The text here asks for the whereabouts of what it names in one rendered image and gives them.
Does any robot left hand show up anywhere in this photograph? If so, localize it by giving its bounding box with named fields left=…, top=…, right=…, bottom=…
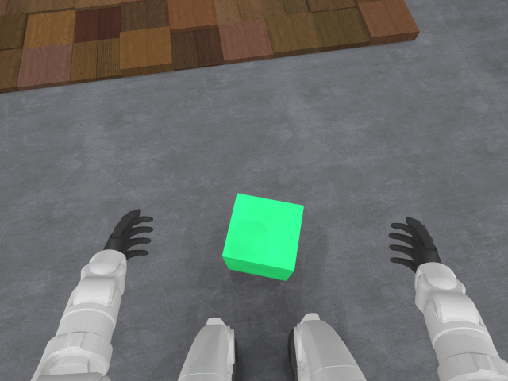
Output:
left=103, top=209, right=153, bottom=261

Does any right robot forearm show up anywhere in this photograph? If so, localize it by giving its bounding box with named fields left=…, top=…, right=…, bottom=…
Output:
left=414, top=262, right=508, bottom=381

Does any left robot thigh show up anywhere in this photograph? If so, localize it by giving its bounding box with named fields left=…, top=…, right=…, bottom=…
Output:
left=178, top=325, right=235, bottom=381

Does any left robot forearm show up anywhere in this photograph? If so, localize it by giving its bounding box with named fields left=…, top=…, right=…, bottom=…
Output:
left=31, top=249, right=127, bottom=381

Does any carton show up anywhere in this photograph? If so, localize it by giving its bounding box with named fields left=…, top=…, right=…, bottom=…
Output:
left=222, top=194, right=304, bottom=281

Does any right robot thigh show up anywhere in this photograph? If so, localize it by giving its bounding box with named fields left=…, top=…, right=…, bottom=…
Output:
left=294, top=320, right=367, bottom=381

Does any robot thigh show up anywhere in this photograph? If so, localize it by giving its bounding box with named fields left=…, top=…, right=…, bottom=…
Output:
left=178, top=325, right=235, bottom=381
left=294, top=320, right=367, bottom=381

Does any robot right hand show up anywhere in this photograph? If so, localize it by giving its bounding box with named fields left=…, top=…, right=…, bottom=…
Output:
left=389, top=217, right=441, bottom=274

